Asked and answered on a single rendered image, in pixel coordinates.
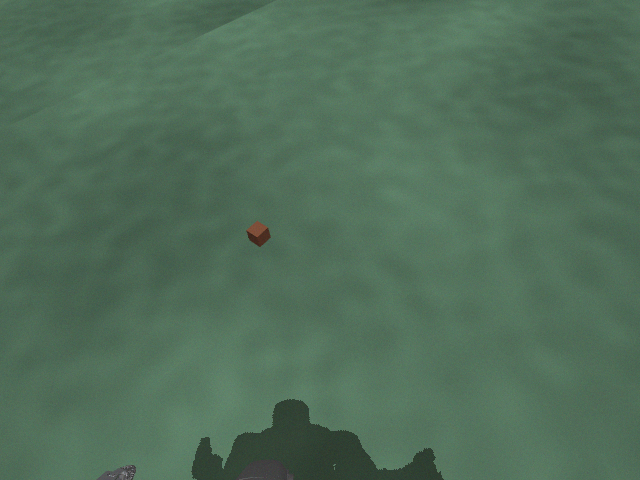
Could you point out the cube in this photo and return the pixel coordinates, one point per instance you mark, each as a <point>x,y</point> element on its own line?
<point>258,233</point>

